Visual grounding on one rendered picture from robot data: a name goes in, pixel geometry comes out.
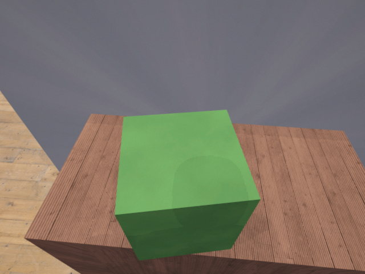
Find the carton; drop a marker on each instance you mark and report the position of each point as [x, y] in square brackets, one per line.
[184, 185]

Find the pedestal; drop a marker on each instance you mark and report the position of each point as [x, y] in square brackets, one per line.
[310, 219]

